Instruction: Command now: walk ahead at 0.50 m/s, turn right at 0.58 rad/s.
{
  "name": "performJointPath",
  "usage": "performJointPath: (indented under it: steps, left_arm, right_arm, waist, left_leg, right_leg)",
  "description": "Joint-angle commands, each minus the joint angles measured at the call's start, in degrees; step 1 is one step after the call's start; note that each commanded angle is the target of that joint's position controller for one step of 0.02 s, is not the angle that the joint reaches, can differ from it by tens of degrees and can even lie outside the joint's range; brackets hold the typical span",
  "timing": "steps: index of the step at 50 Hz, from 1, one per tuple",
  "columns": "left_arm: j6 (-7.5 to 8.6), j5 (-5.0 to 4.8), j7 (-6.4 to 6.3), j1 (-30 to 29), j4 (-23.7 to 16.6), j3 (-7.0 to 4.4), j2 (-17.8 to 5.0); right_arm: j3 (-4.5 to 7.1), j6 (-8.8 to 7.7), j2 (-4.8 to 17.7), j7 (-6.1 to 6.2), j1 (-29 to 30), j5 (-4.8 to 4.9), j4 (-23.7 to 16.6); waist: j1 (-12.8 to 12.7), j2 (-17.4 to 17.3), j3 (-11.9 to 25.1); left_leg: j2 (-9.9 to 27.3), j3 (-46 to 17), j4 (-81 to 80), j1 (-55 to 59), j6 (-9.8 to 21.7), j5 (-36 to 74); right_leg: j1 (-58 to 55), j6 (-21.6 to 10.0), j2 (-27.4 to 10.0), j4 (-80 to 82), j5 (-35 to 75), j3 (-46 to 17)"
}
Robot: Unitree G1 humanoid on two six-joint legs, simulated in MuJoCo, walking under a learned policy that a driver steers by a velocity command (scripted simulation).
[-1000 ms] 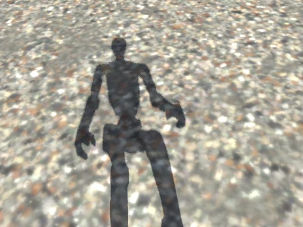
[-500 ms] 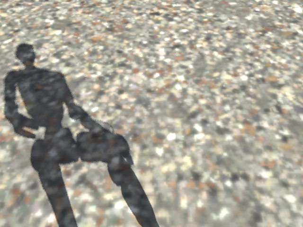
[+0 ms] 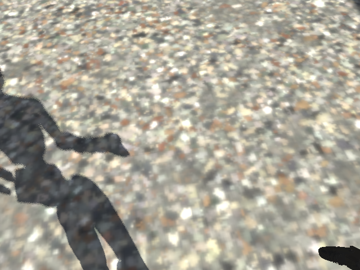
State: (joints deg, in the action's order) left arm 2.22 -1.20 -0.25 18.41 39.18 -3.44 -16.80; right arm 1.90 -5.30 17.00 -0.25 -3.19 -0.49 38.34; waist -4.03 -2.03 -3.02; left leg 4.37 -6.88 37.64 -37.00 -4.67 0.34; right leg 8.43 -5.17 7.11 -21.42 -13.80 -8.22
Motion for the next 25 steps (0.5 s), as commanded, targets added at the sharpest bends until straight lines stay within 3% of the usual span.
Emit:
performJointPath:
  steps: [1,4,5,6,7,8,9,10,11,12,14,18,21,25]
  left_arm:
    - [0.21,-0.50,-0.55,1.5,-2.5,-2.82,-9.6]
    - [-0.19,-0.31,-0.76,0.9,-2.3,-2.85,-9.1]
    - [-0.35,-0.22,-0.74,-0.1,-2.5,-2.63,-8.3]
    - [-0.21,0.06,-0.57,0.0,-2.8,-1.78,-5.8]
    - [-0.07,1.17,-0.44,1.8,-3.7,-0.36,-1.8]
    - [0.36,-1.09,-0.44,8.7,-5.7,0.15,-1.0]
    - [0.12,-1.64,-0.78,7.5,-3.7,-1.05,-7.4]
    - [-0.23,-1.04,-0.75,1.5,-4.4,-1.82,-9.8]
    - [-0.48,-0.37,-0.82,-0.9,-4.7,-1.83,-9.0]
    - [-0.34,0.18,-0.60,-2.8,-5.4,-1.84,-8.0]
    - [-0.41,-0.33,-0.02,-2.2,-5.4,-1.39,-5.3]
    - [-0.31,0.36,0.25,-6.0,-6.5,-0.25,-2.6]
    - [0.63,0.66,1.11,-10.4,-7.2,0.60,-1.6]
    - [1.62,0.13,2.18,-17.5,-9.0,1.06,-1.3]
  right_arm:
    - [1.21,-1.39,4.8,-0.66,5.4,0.80,-4.8]
    - [2.54,-2.18,7.2,-1.03,2.8,1.20,-4.3]
    - [3.14,-2.46,7.8,-0.86,-1.2,1.21,-3.2]
    - [4.03,-2.80,9.5,-0.47,-6.9,0.60,-2.3]
    - [4.82,-2.76,12.5,0.06,-15.2,-0.13,-1.7]
    - [5.63,-1.96,15.9,-0.57,-18.3,-0.63,0.5]
    - [4.42,-1.73,9.7,-0.87,-15.8,0.48,-0.9]
    - [3.61,-1.30,6.8,-0.55,-13.7,0.69,-1.3]
    - [3.11,-1.00,5.9,-0.47,-11.4,0.21,-1.5]
    - [2.76,-0.86,4.8,-0.42,-10.6,-0.03,-0.7]
    - [2.42,-1.25,3.9,-0.41,-10.7,-0.28,0.6]
    - [3.06,-1.67,6.2,-0.56,-12.1,0.53,3.4]
    - [3.20,-1.05,7.7,-0.48,-12.4,1.11,4.7]
    - [3.31,-0.07,9.6,-0.44,-16.7,1.90,7.4]
  waist:
    - [-0.5,7.2,3.2]
    - [1.8,9.6,3.5]
    - [4.1,10.1,4.4]
    - [7.0,8.8,8.5]
    - [9.3,0.6,17.0]
    - [5.5,-19.3,20.7]
    - [6.9,-10.4,15.0]
    - [8.2,-5.6,8.7]
    - [7.4,-2.0,5.7]
    - [6.9,-1.8,3.1]
    - [5.4,-4.3,2.5]
    - [5.4,-2.6,1.3]
    - [6.5,-1.9,1.0]
    - [9.1,-2.1,-0.2]
  left_leg:
    - [-4.2,2.4,-6.6,9.5,0.4,3.1]
    - [-4.4,1.4,-9.5,13.2,2.9,-3.7]
    - [-4.5,2.3,-11.7,18.3,4.4,-3.9]
    - [-1.7,0.7,-12.5,28.3,6.8,-4.6]
    - [9.0,-10.2,-12.1,43.0,10.4,-8.8]
    - [19.5,-38.1,-19.3,55.6,18.9,-25.6]
    - [18.9,-38.4,-21.5,52.0,17.5,-36.3]
    - [16.5,-28.4,-21.6,45.9,15.2,-32.2]
    - [14.0,-21.1,-22.2,40.1,14.2,-23.8]
    - [11.6,-16.3,-23.2,35.9,14.3,-17.5]
    - [8.9,-10.0,-25.7,31.6,14.4,-11.9]
    - [9.5,-4.2,-28.7,31.6,17.3,-3.1]
    - [8.3,0.8,-29.3,32.3,16.7,1.3]
    - [8.5,3.5,-28.7,33.7,15.5,2.3]
  right_leg:
    - [3.9,-7.1,-12.3,3.3,7.9,-11.4]
    - [-0.2,-5.7,-14.3,-1.8,7.1,-16.8]
    - [0.4,-4.7,-13.4,-4.6,8.0,-16.8]
    - [2.8,-2.7,-10.5,-12.7,8.7,-14.4]
    - [10.1,-0.3,-6.2,-29.5,-3.3,-8.5]
    - [30.0,2.7,-0.7,-45.6,-21.9,-2.5]
    - [35.9,3.8,-5.4,-52.2,-17.8,-3.7]
    - [36.9,4.3,-7.1,-53.5,-12.4,-2.0]
    - [35.0,4.8,-8.9,-52.6,-8.4,-0.7]
    - [34.0,4.9,-10.2,-50.0,-5.9,-0.7]
    - [30.2,4.9,-11.5,-46.7,-3.9,0.4]
    - [32.2,5.7,-11.9,-36.3,-0.6,1.8]
    - [30.3,5.9,-12.5,-25.2,7.7,4.6]
    - [25.7,5.2,-11.0,-14.9,12.4,7.8]
